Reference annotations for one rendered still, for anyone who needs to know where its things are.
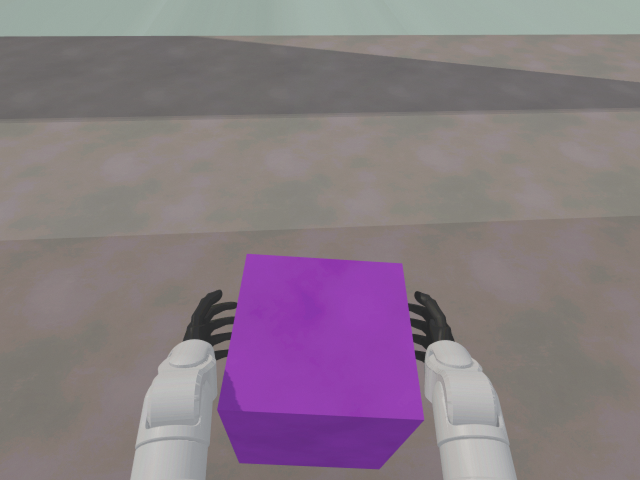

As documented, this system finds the robot left hand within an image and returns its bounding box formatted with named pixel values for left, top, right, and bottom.
left=183, top=290, right=237, bottom=360

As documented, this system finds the left robot forearm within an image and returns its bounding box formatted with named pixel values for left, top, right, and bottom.
left=130, top=339, right=217, bottom=480

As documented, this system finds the carton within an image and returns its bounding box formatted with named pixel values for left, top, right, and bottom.
left=217, top=254, right=424, bottom=469

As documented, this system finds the right robot forearm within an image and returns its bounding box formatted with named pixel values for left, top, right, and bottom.
left=424, top=340, right=517, bottom=480

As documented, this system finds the robot right hand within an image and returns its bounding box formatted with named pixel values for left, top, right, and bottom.
left=408, top=291, right=455, bottom=363

